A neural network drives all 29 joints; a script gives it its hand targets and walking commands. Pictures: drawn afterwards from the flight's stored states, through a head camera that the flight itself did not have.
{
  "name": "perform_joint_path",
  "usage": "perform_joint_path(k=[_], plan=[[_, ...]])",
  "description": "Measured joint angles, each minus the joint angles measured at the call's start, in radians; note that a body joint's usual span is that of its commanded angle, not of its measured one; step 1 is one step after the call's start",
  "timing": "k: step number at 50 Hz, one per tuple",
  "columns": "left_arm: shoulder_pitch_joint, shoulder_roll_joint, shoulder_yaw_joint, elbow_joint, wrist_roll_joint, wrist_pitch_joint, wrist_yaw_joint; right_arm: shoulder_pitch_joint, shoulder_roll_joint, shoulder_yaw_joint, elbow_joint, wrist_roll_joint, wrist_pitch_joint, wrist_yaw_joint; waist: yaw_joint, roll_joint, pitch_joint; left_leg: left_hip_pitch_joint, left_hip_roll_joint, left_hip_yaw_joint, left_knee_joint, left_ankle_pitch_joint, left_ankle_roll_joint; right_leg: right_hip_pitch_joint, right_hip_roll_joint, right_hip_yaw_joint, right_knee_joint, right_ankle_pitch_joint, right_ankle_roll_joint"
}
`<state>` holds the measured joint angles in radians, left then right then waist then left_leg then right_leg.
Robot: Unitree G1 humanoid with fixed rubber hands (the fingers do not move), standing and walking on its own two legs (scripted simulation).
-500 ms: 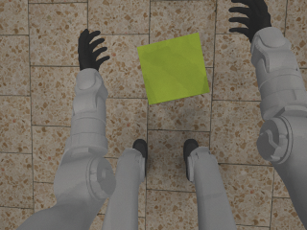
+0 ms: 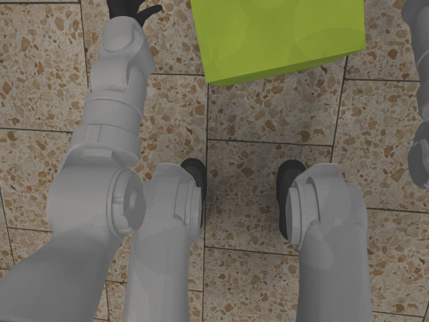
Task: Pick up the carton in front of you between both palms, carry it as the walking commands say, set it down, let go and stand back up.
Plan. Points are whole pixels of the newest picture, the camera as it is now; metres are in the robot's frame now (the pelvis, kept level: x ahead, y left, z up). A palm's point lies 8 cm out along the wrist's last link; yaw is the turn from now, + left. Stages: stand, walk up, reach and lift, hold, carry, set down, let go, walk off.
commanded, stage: reach and lift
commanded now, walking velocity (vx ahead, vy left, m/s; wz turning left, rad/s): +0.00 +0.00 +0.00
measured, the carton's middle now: (265, 13) +0.55 -0.07 -0.28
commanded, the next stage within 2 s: none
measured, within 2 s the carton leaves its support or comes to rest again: leaves its support in 0.96 s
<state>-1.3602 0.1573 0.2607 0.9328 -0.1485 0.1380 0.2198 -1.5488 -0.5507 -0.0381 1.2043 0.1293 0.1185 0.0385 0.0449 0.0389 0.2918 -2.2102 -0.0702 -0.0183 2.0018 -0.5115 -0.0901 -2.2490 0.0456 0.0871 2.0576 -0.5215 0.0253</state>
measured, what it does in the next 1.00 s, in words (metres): stands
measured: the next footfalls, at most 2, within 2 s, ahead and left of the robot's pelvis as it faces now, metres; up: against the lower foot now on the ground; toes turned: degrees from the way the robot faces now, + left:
none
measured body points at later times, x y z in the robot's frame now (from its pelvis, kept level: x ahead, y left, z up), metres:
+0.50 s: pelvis +0.01 +0.00 -0.04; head +0.38 -0.05 +0.20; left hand +0.56 +0.12 -0.21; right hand +0.58 -0.23 -0.22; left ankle +0.13 +0.13 -0.37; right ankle +0.11 -0.12 -0.37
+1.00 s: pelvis +0.01 -0.01 -0.04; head +0.37 -0.07 +0.22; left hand +0.56 +0.10 -0.20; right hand +0.57 -0.21 -0.22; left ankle +0.13 +0.13 -0.37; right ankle +0.11 -0.12 -0.37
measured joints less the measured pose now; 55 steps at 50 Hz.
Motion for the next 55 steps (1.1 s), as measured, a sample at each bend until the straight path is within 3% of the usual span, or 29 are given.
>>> perform_joint_path(k=[8, 17, 33, 36, 40, 44, 48, 55], plan=[[-0.105, 0.033, -0.023, 0.116, -0.024, -0.047, -0.017, -0.052, -0.013, 0.043, 0.050, 0.033, -0.039, -0.017, -0.007, 0.011, 0.133, -0.008, -0.014, -0.008, 0.101, -0.021, -0.016, -0.007, -0.028, -0.018, 0.111, -0.033, -0.022], [-0.083, 0.042, -0.066, 0.129, -0.080, -0.075, -0.017, -0.046, 0.006, 0.097, 0.043, 0.062, -0.057, -0.030, -0.012, 0.028, 0.117, -0.016, -0.012, -0.002, 0.163, -0.060, -0.015, -0.013, -0.039, -0.020, 0.175, -0.077, -0.028], [-0.124, -0.013, -0.027, 0.161, -0.029, -0.079, -0.021, -0.069, 0.058, 0.107, 0.069, 0.041, -0.047, -0.028, -0.024, 0.030, 0.112, -0.014, -0.010, 0.003, 0.132, -0.030, -0.006, -0.010, -0.037, -0.015, 0.139, -0.043, -0.020], [-0.151, -0.038, 0.039, 0.166, 0.024, -0.069, 0.007, -0.101, 0.071, 0.100, 0.092, 0.009, -0.027, -0.040, -0.028, 0.028, 0.128, -0.004, -0.012, 0.000, 0.131, -0.029, -0.008, -0.002, -0.035, -0.017, 0.138, -0.039, -0.021], [-0.150, -0.057, 0.142, 0.138, 0.116, -0.024, -0.009, -0.113, 0.090, 0.058, 0.091, -0.057, 0.018, -0.028, -0.032, 0.028, 0.119, -0.009, -0.024, -0.009, 0.141, -0.035, -0.015, -0.007, -0.036, -0.021, 0.148, -0.045, -0.027], [-0.119, -0.059, 0.189, 0.095, 0.156, 0.020, -0.037, -0.070, 0.116, 0.003, 0.035, -0.106, 0.060, -0.010, -0.036, 0.030, 0.087, -0.023, -0.034, -0.021, 0.157, -0.048, -0.025, -0.021, -0.038, -0.030, 0.164, -0.057, -0.034], [-0.071, -0.066, 0.192, 0.042, 0.141, 0.043, -0.037, -0.004, 0.144, -0.014, -0.038, -0.117, 0.086, -0.018, -0.039, 0.040, 0.045, -0.037, -0.044, -0.030, 0.164, -0.060, -0.031, -0.032, -0.038, -0.035, 0.169, -0.069, -0.036], [0.063, -0.118, 0.164, -0.128, 0.083, 0.056, 0.016, 0.116, 0.184, 0.010, -0.184, -0.086, 0.142, -0.087, -0.032, 0.046, -0.050, -0.038, -0.060, -0.046, 0.148, -0.067, -0.040, -0.038, -0.009, -0.027, 0.142, -0.060, -0.019]])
